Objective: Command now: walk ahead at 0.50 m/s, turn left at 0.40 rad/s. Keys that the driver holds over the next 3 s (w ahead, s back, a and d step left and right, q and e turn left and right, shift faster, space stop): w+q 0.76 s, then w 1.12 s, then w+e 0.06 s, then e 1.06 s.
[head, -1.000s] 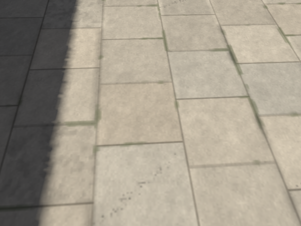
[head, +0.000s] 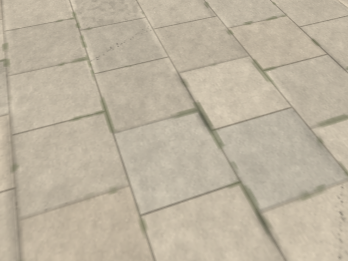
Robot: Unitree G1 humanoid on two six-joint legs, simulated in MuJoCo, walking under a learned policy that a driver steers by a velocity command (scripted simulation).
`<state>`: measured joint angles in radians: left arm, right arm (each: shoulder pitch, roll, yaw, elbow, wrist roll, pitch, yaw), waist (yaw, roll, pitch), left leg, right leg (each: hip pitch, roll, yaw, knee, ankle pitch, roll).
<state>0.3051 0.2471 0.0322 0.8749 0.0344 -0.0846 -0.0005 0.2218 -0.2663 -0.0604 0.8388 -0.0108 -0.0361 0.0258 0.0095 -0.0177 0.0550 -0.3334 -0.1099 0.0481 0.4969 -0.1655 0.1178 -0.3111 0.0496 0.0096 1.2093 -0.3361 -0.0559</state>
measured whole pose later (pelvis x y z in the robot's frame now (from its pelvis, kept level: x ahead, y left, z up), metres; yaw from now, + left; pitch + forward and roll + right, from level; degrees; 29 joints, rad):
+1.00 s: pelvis +0.50 +0.11 -0.01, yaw +32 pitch +2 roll -1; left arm 0.40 0.25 0.03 0.86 0.01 -0.04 -0.01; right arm 0.09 -0.25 -0.03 0.70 -0.04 -0.03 0.03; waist 0.06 0.00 0.05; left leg -0.42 -0.05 0.06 0.60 -0.20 0.10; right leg -0.21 -0.08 -0.10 1.06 -0.43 -0.01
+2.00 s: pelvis +0.96 +0.39 +0.00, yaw +31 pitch +1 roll -2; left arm 0.45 0.22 0.04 1.01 0.01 -0.07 0.00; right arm 0.03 -0.23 -0.01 0.80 -0.04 -0.07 0.02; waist 0.07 0.02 0.05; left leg -0.45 0.03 0.06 0.50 -0.05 0.07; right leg 0.08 0.05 -0.04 0.34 -0.41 -0.03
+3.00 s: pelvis +1.05 +0.46 +0.00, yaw -2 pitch +1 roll +0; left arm 0.20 0.29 0.09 0.79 0.00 0.06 -0.01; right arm 0.18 -0.25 -0.04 0.75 -0.01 0.02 -0.04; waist 0.03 -0.04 0.05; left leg -0.26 -0.04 -0.03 0.50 -0.26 0.02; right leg -0.37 0.14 0.17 0.53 -0.21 -0.03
